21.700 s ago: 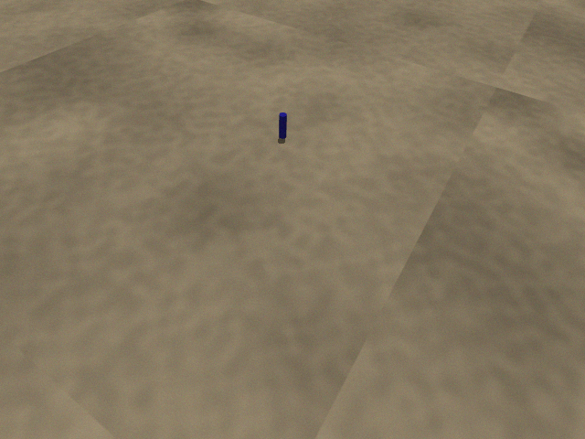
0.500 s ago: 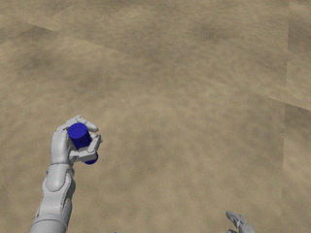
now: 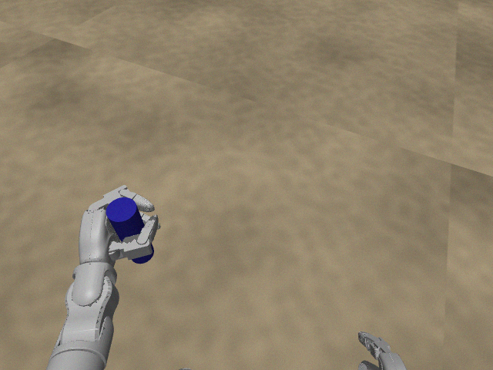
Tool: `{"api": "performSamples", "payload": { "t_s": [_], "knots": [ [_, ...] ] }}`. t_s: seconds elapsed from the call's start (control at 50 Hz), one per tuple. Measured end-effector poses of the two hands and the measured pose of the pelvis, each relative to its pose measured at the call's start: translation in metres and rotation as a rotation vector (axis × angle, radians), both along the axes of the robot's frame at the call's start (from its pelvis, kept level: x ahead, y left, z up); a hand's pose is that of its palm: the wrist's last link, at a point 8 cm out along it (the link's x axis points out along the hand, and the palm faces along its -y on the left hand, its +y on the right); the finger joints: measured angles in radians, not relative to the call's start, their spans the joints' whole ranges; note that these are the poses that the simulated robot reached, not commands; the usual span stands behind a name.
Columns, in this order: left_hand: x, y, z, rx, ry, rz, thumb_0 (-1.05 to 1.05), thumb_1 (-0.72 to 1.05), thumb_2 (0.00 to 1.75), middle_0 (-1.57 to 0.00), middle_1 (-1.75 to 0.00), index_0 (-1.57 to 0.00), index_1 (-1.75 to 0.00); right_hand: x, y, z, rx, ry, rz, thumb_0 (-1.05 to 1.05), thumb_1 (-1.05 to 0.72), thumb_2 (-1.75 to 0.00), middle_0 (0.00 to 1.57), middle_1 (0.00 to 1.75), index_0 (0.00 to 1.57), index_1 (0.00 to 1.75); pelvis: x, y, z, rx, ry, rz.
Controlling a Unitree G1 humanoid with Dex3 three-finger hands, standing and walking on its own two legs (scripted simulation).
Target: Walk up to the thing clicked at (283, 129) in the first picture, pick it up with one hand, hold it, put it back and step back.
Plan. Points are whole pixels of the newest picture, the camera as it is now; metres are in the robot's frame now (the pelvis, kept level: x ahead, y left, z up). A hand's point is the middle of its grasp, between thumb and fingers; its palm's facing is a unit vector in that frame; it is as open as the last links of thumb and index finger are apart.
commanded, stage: crouch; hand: left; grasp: from the side
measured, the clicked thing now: (132, 233) +0.33 +0.18 +0.03
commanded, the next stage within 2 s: lower in 1.70 s
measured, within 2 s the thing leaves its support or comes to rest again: neither
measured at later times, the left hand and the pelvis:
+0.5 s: hand (152, 268) +0.35 +0.19 -0.16, palm faces +0.17 -0.99 -0.04, open 5.3 cm; pelvis -0.04 +0.00 -0.14, yaw -2 degrees
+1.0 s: hand (162, 296) +0.36 +0.21 -0.39, palm faces +0.17 -0.98 -0.03, open 5.3 cm; pelvis -0.08 +0.00 -0.34, yaw -5 degrees
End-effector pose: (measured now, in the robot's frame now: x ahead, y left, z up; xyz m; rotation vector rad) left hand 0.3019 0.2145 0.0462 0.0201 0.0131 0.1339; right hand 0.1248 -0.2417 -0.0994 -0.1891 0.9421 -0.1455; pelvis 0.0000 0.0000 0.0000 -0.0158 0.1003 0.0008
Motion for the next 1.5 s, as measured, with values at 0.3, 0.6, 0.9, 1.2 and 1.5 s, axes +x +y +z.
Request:
{"api": "performSamples", "payload": {
  "t_s": [0.3, 0.6, 0.9, 1.2, 1.5],
  "knots": [
    [0.002, 0.011, -0.095, -0.004, 0.03, 0.031, 0.03, 0.18, 1.12, -0.99, -1.14, -1.01, -1.15, -0.025, -0.011, -0.052, -0.039, 0.102, 0.034, 0.01, -0.89, -0.9, 0.2, 0.3, 0.2, 0.3, -0.02, 0.002, -0.049, -0.009, 0.179, -0.004],
    [0.021, 0.029, -0.252, 0.023, -0.01, 0.034, 0.03, 0.17, 1.12, -1.0, -1.14, -1.02, -1.15, -0.052, -0.013, -0.203, -0.044, 0.232, 0.063, 0.01, -0.9, -0.9, 0.2, 0.3, 0.2, 0.3, -0.046, 0.005, -0.187, -0.028, 0.422, -0.031],
    [0.028, 0.043, -0.392, 0.018, 0.02, 0.035, 0.03, 0.17, 1.13, -1.0, -1.13, -1.02, -1.14, -0.084, -0.016, -0.323, -0.071, 0.323, 0.113, 0.01, -0.91, -0.9, 0.2, 0.3, 0.2, 0.3, -0.075, 0.002, -0.304, -0.035, 0.479, -0.052],
    [0.038, 0.05, -0.484, 0.004, 0.012, 0.044, 0.03, 0.17, 1.13, -1.0, -1.13, -1.03, -1.14, -0.119, -0.028, -0.404, -0.117, 0.41, 0.119, 0.01, -0.91, -0.9, 0.2, 0.3, 0.2, 0.3, -0.087, 0.002, -0.391, -0.045, 0.418, -0.08],
    [0.043, 0.056, -0.534, 0.008, 0.026, 0.037, 0.03, 0.17, 1.13, -1.0, -1.13, -1.03, -1.14, -0.125, -0.033, -0.428, -0.164, 0.449, 0.164, 0.0, -0.9, -0.9, 0.2, 0.3, 0.21, 0.3, -0.087, 0.004, -0.427, -0.073, 0.365, -0.117]
  ]
}}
